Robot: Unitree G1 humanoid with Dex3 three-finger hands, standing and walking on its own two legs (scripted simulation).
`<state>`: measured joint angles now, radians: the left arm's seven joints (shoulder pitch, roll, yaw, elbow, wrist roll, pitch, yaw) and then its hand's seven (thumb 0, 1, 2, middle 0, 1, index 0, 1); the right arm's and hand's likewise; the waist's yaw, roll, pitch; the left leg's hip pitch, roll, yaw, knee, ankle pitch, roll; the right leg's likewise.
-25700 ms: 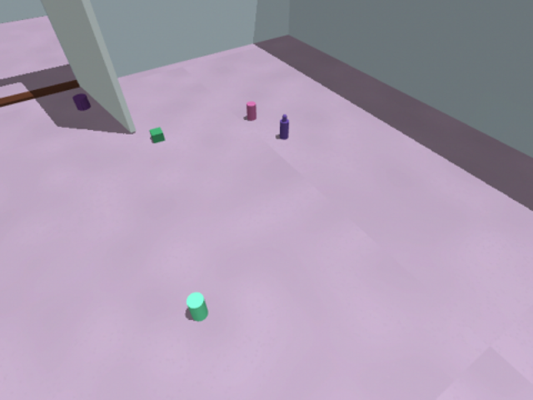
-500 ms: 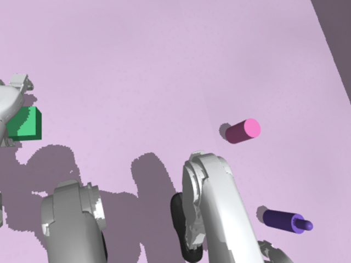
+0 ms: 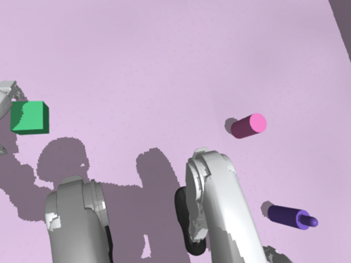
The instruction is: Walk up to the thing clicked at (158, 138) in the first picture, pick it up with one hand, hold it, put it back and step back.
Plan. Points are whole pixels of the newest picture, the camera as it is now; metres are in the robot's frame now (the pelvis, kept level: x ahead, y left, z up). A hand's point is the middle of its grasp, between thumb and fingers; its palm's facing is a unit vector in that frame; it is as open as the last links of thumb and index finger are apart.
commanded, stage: approach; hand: left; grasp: from above
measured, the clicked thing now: (31, 118) +0.49 +0.29 -0.30
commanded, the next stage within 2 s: close in in 0.54 s
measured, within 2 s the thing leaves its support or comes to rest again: neither
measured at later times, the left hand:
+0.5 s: hand out of the picture +0.48 +0.32 -0.18, palm faces -0.49 -0.03 -0.87, open 13.7 cm
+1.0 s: hand (9, 117) +0.47 +0.30 -0.18, palm faces -0.49 -0.04 -0.87, open 13.8 cm
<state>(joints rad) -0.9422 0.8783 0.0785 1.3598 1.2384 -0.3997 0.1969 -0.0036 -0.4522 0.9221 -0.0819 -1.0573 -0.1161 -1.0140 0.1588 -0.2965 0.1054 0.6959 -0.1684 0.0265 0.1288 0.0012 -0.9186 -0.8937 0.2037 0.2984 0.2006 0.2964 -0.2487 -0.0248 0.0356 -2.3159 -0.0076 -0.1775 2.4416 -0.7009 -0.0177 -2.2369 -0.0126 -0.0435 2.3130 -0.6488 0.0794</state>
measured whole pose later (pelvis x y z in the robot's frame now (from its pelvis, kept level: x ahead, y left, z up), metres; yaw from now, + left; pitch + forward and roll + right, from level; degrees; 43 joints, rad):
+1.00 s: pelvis +0.00 +0.00 +0.00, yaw -1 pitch +31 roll -11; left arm -1.05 0.88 0.05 1.54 1.38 -0.39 0.37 0.00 -0.45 0.94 -0.08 -1.04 -0.11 -1.00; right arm 0.13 -0.30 0.13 0.67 -0.17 -0.01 0.14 0.00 -0.91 -0.89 0.20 0.30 0.20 0.30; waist -0.31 -0.05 0.02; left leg -2.33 -0.01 -0.18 2.46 -0.68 0.00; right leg -2.24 -0.01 -0.05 2.32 -0.63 0.07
